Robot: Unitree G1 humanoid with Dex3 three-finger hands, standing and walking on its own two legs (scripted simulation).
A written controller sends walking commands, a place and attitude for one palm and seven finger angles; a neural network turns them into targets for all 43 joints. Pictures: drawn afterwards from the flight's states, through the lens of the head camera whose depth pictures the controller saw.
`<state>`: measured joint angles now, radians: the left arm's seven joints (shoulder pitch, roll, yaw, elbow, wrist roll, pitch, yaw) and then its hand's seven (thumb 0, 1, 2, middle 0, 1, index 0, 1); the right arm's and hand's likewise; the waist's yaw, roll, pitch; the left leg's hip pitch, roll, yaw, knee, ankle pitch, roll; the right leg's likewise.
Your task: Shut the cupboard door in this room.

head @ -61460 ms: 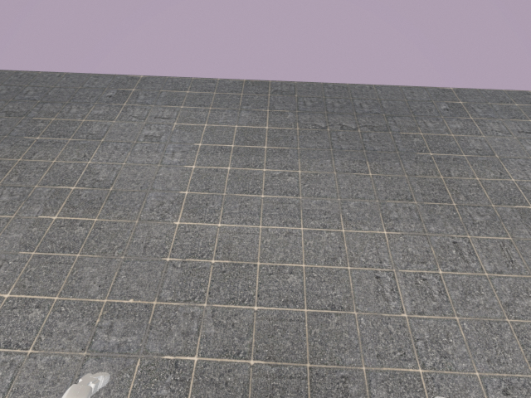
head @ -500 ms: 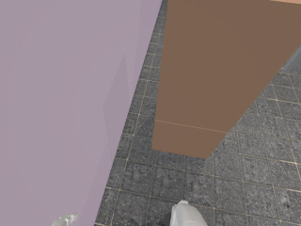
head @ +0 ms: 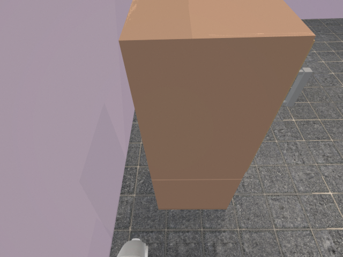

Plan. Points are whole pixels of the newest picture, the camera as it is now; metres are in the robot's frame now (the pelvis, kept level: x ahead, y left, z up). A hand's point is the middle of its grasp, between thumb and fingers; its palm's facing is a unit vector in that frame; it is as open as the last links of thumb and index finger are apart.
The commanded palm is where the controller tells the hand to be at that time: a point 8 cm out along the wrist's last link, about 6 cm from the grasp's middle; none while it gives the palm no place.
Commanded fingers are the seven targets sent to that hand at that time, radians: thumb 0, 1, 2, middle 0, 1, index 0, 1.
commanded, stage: take the last steps up to it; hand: left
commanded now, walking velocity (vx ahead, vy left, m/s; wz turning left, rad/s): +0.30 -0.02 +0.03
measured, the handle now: (290, 88) +0.56 -0.31 +0.08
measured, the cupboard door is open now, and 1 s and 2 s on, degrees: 0 0 0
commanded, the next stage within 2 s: come to a stop and stand still in 0.78 s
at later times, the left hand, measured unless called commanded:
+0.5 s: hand (104, 246) +0.17 +0.21 -0.17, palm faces +0.01 -0.99 -0.16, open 7.4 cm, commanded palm none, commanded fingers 0.00 0.90 0.90 -0.20 -0.30 -0.20 -0.30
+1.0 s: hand (144, 193) +0.33 +0.12 -0.17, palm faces +0.09 -0.97 -0.22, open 7.2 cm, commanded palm none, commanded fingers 0.00 0.90 0.90 -0.20 -0.30 -0.20 -0.30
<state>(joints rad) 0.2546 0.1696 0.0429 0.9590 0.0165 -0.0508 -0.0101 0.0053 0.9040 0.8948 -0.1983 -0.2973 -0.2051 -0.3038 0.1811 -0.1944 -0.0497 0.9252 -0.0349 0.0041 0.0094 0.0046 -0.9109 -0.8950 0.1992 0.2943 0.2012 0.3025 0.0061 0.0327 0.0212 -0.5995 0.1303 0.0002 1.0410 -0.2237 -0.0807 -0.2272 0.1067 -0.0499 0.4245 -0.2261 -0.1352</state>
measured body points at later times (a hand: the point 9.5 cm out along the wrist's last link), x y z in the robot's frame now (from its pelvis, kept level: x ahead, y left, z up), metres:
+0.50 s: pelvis +0.16 +0.03 +0.01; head +0.17 +0.04 +0.46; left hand +0.17 +0.26 -0.16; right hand +0.15 -0.21 -0.14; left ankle +0.10 +0.13 -0.74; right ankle +0.20 -0.12 -0.67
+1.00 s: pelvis +0.28 -0.06 +0.00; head +0.32 -0.06 +0.45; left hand +0.32 +0.17 -0.15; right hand +0.34 -0.30 -0.16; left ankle +0.25 +0.07 -0.70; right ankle +0.31 -0.13 -0.74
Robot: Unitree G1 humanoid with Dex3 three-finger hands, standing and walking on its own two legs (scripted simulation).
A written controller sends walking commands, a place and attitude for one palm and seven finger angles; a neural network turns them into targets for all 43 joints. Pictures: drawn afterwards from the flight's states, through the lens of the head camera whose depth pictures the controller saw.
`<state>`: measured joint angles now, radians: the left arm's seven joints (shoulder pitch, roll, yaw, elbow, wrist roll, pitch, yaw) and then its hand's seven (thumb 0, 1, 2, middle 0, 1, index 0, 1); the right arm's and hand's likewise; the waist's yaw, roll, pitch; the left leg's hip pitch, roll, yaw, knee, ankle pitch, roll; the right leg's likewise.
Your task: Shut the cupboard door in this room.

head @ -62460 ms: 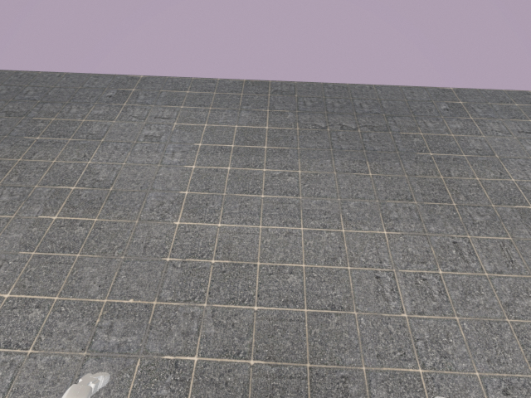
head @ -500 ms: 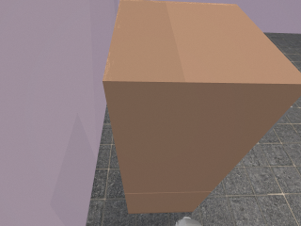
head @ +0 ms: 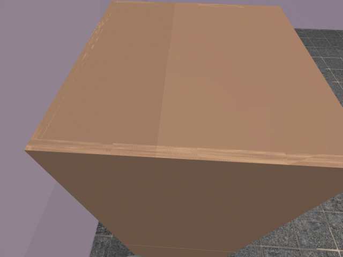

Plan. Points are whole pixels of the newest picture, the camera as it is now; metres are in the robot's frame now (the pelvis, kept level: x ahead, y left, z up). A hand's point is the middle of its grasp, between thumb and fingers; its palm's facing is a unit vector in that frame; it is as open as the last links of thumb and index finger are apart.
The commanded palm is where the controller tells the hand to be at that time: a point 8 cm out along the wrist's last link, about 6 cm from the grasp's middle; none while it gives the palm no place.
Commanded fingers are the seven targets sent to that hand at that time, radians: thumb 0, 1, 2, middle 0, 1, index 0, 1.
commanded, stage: come to a stop and stand still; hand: left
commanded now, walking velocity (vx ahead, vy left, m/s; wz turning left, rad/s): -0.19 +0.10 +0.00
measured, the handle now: (311, 184) +0.27 -0.26 +0.08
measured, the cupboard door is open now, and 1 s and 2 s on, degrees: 0 0 0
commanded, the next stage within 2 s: look again from close up in 0.88 s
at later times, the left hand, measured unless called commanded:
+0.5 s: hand out of the picture +0.00 +0.18 -0.17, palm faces +0.03 -0.97 -0.25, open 7.4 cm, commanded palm none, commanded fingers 0.00 0.90 0.90 -0.20 -0.30 -0.20 -0.30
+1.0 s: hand out of the picture +0.02 +0.17 -0.17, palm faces -0.03 -0.97 -0.24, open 7.3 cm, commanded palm none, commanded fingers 0.00 0.90 0.90 -0.20 -0.30 -0.20 -0.30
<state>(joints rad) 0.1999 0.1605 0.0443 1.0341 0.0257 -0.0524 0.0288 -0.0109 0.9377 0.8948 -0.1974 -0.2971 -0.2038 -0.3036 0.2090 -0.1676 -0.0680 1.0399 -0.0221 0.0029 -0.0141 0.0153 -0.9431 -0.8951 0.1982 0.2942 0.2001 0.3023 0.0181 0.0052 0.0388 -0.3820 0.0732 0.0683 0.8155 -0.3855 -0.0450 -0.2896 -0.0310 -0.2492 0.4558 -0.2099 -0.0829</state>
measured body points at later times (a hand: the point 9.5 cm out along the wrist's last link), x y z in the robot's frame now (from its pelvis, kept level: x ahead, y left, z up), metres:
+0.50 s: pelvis -0.01 +0.00 +0.00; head -0.01 -0.02 +0.45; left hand +0.00 +0.23 -0.15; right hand +0.06 -0.24 -0.16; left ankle -0.03 +0.12 -0.74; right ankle +0.00 -0.12 -0.74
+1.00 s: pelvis -0.03 -0.02 -0.01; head -0.02 -0.03 +0.44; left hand +0.02 +0.22 -0.15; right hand -0.08 -0.23 -0.17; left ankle -0.03 +0.11 -0.74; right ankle +0.00 -0.12 -0.74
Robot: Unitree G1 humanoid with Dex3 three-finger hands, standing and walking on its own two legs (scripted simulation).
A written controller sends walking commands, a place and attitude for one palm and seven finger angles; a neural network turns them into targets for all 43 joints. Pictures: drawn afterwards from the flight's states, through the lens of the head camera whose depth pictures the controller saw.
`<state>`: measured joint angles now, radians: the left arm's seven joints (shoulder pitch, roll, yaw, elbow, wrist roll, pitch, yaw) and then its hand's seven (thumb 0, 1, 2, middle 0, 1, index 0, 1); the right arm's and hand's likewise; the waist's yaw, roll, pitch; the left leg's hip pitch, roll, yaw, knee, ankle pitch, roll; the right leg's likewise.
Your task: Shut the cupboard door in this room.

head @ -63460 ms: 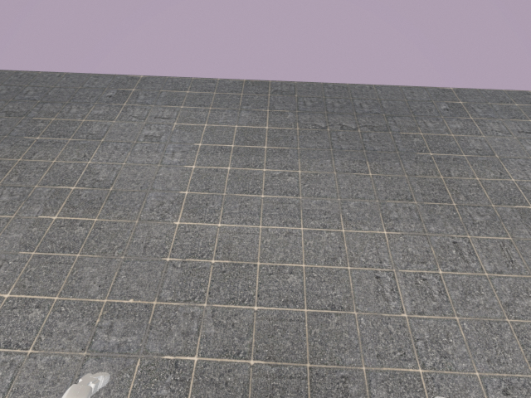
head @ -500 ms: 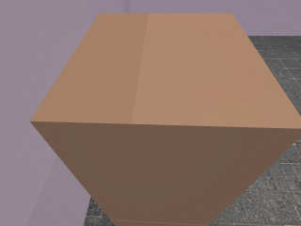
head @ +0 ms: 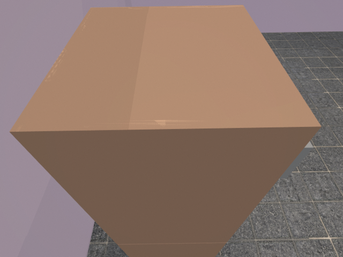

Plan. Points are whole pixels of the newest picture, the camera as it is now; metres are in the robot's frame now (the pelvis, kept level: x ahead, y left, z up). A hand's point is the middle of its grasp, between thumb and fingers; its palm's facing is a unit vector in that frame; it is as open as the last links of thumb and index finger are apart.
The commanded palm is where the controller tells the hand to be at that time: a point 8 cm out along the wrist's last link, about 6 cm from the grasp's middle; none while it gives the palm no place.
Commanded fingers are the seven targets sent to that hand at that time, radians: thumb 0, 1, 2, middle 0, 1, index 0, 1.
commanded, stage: look again from close up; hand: left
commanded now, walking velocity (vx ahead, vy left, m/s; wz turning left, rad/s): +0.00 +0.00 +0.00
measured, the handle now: (282, 160) +0.31 -0.23 +0.08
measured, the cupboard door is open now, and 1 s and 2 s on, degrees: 0 0 0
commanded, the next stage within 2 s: shuffle to correct the standing spot in 1.78 s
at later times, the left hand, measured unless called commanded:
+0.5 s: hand out of the picture +0.05 +0.19 -0.16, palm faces +0.03 -0.97 -0.24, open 7.3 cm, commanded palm none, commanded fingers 0.00 0.90 0.90 -0.20 -0.30 -0.20 -0.30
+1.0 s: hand out of the picture +0.06 +0.19 -0.16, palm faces +0.02 -0.97 -0.24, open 7.3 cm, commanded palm none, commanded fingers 0.00 0.90 0.90 -0.20 -0.30 -0.20 -0.30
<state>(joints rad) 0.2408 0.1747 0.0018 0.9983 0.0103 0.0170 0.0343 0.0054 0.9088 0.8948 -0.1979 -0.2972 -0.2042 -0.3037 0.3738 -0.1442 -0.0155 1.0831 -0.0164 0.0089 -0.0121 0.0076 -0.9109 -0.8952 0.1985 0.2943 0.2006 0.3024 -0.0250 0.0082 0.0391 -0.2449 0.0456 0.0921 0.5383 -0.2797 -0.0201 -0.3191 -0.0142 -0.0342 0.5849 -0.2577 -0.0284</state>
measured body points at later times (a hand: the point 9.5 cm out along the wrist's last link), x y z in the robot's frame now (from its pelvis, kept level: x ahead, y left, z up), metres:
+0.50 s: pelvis +0.02 +0.00 +0.00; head +0.03 -0.01 +0.45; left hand +0.05 +0.24 -0.15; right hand +0.03 -0.22 -0.16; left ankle +0.00 +0.13 -0.73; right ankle +0.03 -0.10 -0.73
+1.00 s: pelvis +0.02 +0.00 +0.00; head +0.03 -0.01 +0.45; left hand +0.06 +0.24 -0.14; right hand +0.00 -0.21 -0.17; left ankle +0.00 +0.13 -0.73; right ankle +0.03 -0.10 -0.73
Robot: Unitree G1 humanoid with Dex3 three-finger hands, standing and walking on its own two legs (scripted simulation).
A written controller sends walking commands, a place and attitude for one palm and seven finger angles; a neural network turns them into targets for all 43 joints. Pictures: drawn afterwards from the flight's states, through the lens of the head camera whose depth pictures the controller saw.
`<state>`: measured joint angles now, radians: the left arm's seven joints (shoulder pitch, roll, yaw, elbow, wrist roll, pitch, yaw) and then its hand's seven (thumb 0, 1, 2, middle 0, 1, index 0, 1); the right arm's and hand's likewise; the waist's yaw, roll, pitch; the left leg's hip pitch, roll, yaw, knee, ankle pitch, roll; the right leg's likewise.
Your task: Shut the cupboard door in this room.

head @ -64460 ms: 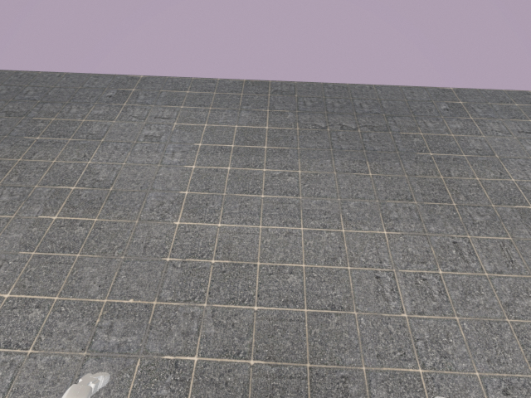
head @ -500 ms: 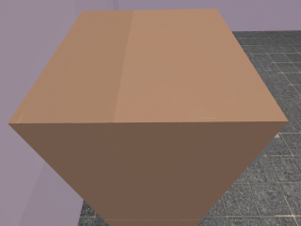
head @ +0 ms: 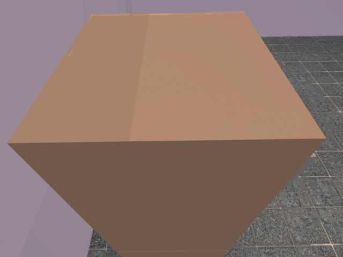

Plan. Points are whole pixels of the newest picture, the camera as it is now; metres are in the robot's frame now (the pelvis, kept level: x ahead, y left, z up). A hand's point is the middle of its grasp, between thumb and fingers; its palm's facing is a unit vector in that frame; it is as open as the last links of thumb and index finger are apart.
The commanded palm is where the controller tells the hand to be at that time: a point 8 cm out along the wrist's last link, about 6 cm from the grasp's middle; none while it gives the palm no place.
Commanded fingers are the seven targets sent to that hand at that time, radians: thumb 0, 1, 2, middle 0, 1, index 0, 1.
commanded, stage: look again from close up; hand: left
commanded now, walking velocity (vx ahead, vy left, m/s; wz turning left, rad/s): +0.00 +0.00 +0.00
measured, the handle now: (285, 169) +0.29 -0.23 +0.08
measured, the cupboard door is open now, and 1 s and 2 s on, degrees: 0 0 0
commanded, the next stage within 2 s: shuffle to correct the standing spot in 0.78 s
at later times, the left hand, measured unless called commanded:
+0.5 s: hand out of the picture +0.01 +0.19 -0.17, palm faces +0.04 -0.97 -0.22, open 7.3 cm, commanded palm none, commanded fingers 0.00 0.90 0.90 -0.20 -0.30 -0.20 -0.30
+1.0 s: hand out of the picture -0.01 +0.19 -0.17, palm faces +0.05 -0.98 -0.20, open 7.3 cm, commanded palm none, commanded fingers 0.00 0.90 0.90 -0.20 -0.30 -0.20 -0.30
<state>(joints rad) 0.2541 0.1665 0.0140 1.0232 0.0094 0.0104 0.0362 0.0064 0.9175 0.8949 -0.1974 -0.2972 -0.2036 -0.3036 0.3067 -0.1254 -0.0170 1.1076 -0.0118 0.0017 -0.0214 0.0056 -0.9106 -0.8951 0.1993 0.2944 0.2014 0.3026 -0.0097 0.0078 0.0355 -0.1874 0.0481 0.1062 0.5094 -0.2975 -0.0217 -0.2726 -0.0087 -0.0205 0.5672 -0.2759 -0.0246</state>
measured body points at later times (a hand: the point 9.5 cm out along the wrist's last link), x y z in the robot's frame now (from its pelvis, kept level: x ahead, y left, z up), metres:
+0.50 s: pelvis -0.01 +0.01 +0.00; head +0.00 +0.00 +0.45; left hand +0.01 +0.24 -0.15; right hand -0.03 -0.19 -0.17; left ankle -0.02 +0.13 -0.73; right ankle +0.02 -0.10 -0.73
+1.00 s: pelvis -0.01 +0.01 +0.00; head -0.01 +0.01 +0.45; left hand -0.01 +0.24 -0.15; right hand -0.03 -0.18 -0.17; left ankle -0.02 +0.13 -0.73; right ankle +0.02 -0.10 -0.73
